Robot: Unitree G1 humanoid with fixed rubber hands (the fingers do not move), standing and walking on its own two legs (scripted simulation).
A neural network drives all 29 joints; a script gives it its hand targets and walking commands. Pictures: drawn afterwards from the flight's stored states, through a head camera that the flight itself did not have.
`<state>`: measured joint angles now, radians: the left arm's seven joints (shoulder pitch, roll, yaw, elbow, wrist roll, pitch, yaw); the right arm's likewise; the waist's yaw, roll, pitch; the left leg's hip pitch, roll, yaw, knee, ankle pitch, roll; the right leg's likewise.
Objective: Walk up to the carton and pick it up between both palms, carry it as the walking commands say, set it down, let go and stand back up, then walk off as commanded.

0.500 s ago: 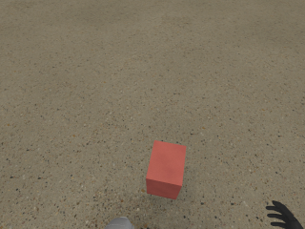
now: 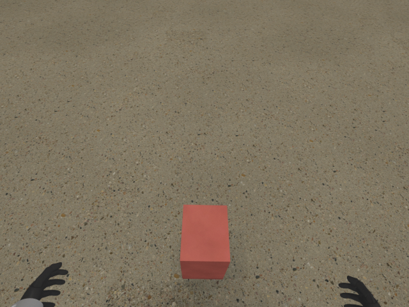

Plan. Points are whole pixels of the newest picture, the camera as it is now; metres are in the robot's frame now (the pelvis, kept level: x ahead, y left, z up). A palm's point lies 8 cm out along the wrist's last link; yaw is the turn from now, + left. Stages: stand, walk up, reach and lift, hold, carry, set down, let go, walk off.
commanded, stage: walk up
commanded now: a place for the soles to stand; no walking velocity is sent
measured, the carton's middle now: (203, 243) +0.43 -0.01 -0.61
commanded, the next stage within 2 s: reach and lift in 0.94 s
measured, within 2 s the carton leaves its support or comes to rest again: neither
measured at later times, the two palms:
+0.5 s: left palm (43, 303) +0.13 +0.30 -0.08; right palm out of the picture +0.10 -0.33 -0.08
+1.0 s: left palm (55, 284) +0.17 +0.29 -0.07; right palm out of the picture +0.13 -0.33 -0.07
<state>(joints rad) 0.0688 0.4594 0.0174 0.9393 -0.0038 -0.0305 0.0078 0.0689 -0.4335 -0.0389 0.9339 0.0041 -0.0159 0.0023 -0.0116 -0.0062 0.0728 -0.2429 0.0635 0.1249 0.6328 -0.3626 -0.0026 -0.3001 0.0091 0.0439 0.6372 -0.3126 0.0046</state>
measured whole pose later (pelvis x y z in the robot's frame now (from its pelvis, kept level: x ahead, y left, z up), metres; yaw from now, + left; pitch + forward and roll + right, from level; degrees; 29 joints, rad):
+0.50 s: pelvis +0.01 -0.01 +0.02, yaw -2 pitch -2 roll +0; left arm 0.08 0.40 0.01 1.04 0.01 -0.02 -0.01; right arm 0.08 -0.43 -0.03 1.03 -0.01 -0.03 0.01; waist -0.01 0.01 0.03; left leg -0.10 0.06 0.16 0.39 -0.26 -0.02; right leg -0.19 0.02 0.07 0.43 -0.22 0.00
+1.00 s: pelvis +0.01 -0.01 +0.02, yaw +0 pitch +0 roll +1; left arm 0.07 0.38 0.07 0.85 0.03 0.04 -0.04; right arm 0.12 -0.40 -0.10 0.82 -0.02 0.04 0.02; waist -0.02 0.00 0.05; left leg -0.16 0.06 0.11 0.44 -0.27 -0.03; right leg -0.23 0.01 0.04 0.48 -0.25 -0.01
